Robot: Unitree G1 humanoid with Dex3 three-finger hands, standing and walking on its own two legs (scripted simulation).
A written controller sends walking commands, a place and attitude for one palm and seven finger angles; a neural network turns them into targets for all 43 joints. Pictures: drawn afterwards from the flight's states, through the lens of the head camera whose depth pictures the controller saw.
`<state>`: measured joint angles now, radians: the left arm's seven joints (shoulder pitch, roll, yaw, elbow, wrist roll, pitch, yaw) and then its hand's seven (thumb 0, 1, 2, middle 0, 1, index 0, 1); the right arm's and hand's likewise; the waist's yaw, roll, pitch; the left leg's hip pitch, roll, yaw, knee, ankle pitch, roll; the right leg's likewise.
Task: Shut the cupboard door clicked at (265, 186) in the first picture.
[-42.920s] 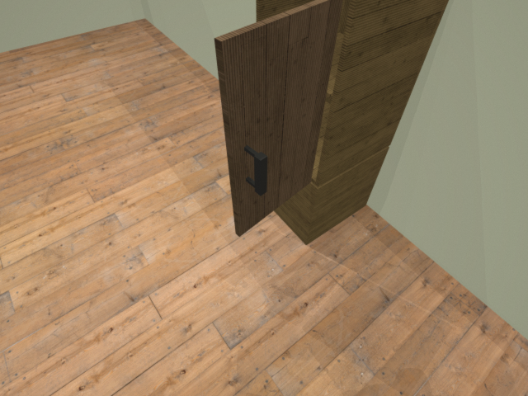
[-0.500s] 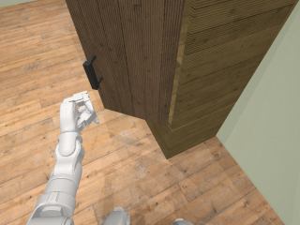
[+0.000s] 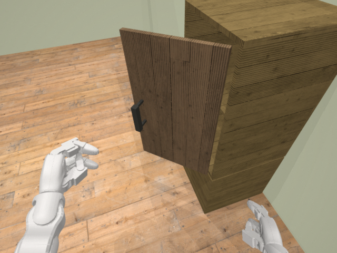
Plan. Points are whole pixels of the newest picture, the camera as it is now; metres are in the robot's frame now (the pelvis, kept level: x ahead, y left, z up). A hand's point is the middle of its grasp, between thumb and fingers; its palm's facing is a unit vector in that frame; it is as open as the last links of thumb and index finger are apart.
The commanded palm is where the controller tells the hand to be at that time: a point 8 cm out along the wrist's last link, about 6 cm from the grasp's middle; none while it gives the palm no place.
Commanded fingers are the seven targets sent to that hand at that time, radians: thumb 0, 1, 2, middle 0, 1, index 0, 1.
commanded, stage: draw the hand back to the body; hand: left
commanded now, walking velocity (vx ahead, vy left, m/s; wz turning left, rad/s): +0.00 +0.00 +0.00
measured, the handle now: (140, 115) +0.61 +0.18 -0.06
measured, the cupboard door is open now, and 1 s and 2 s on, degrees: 45 45 45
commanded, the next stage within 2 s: step back with the hand held close in 0.72 s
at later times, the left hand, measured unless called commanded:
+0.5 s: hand (27, 179) +0.19 +0.27 +0.17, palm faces +0.48 -0.76 -0.44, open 7.0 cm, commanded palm +0.15 +0.30 +0.18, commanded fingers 0.00 0.90 0.90 -0.20 -0.30 -0.20 -0.30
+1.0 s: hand (36, 172) +0.21 +0.26 +0.16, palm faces +0.42 -0.78 -0.47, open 7.4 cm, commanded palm +0.15 +0.30 +0.18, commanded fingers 0.00 0.90 0.90 -0.20 -0.30 -0.20 -0.30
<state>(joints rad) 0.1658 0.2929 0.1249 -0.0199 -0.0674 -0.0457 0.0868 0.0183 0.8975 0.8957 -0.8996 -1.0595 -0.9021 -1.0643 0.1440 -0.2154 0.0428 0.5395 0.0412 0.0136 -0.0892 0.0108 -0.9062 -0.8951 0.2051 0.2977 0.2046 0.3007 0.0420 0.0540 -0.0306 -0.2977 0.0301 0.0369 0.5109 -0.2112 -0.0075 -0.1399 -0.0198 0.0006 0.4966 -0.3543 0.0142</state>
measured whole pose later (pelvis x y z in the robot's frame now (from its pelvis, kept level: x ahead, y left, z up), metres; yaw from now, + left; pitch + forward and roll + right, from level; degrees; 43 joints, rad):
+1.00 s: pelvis +0.01 +0.00 +0.00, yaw +0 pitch +0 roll -1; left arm 0.48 0.38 0.39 -0.36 -0.07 -0.14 0.09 0.02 0.89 0.90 -0.21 -0.30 -0.21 -0.30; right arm 0.17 -0.24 -0.01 0.60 0.02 -0.03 -0.08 0.01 -0.90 -0.90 0.21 0.30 0.21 0.30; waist 0.03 0.08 -0.02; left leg -0.28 0.05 0.03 0.48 -0.21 -0.02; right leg -0.10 0.00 0.00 0.41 -0.32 0.01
